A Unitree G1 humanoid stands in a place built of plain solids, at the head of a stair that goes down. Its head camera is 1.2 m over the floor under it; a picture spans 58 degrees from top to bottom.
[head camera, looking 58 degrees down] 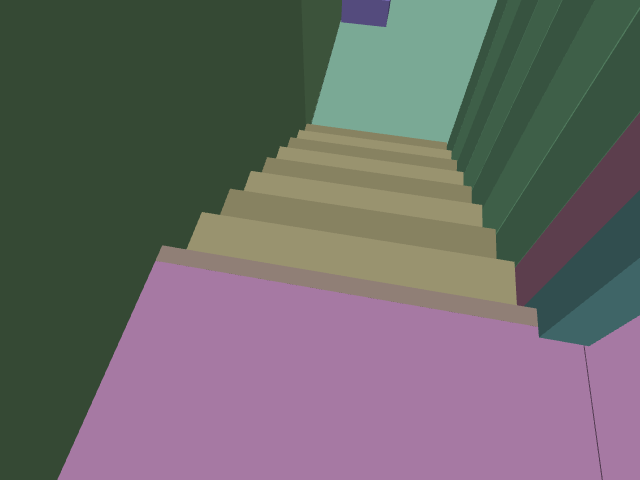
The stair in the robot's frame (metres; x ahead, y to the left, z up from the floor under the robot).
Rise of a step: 0.18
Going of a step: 0.27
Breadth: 1.19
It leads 11 degrees to the right of straight ahead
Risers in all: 9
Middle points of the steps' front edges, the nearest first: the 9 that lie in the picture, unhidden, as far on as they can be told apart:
0.62 -0.07 0.00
0.88 -0.12 -0.18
1.14 -0.17 -0.35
1.40 -0.22 -0.53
1.66 -0.27 -0.71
1.92 -0.32 -0.88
2.18 -0.37 -1.06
2.44 -0.42 -1.24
2.70 -0.47 -1.42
